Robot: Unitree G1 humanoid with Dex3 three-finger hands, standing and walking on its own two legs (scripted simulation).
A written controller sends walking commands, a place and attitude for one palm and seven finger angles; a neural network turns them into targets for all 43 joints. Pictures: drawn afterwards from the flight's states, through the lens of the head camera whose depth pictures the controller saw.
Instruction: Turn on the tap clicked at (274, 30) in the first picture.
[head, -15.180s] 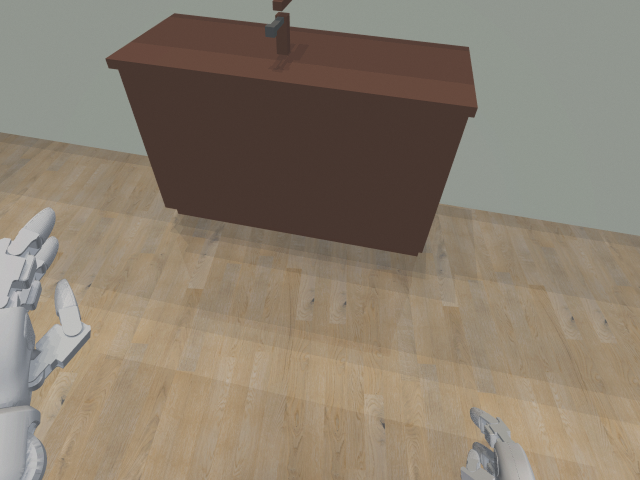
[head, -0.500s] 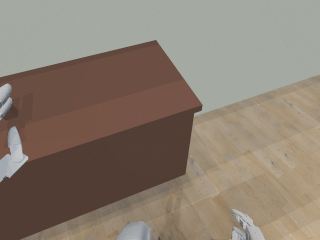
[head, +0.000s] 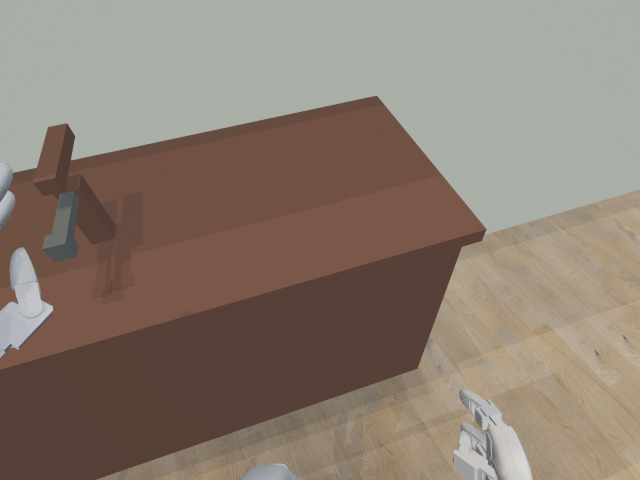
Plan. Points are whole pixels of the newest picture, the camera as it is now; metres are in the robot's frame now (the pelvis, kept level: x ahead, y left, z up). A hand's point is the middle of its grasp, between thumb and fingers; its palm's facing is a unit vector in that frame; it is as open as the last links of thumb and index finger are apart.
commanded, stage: shuffle to correct the standing spot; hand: left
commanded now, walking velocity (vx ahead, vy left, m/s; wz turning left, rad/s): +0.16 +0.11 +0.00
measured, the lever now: (61, 246) +0.36 +0.38 +0.09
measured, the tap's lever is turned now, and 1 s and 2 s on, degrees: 0 0 0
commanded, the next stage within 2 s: come to a stop and stand still in 0.44 s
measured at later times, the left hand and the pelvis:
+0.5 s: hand out of the picture +0.24 +0.32 +0.21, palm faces +0.40 -0.80 -0.46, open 7.5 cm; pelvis +0.02 +0.07 +0.01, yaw -1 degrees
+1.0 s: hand (46, 257) +0.28 +0.29 +0.18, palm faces +0.19 -0.87 -0.44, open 7.5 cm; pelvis +0.04 +0.09 +0.02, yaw -4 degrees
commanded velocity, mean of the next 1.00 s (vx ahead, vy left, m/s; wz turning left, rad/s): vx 0.09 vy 0.00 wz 0.00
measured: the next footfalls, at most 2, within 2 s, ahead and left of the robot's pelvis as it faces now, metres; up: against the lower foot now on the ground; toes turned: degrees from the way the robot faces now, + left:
left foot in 0.28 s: +0.09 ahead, +0.21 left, +0.00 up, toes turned +3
right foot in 0.56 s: +0.10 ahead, +0.00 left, +0.00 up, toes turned -5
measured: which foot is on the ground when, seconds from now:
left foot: up 0.00-0.26, down 0.28-0.60, up 0.62-0.84, down 0.86-1.00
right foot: down 0.00-0.28, up 0.30-0.54, down 0.56-1.00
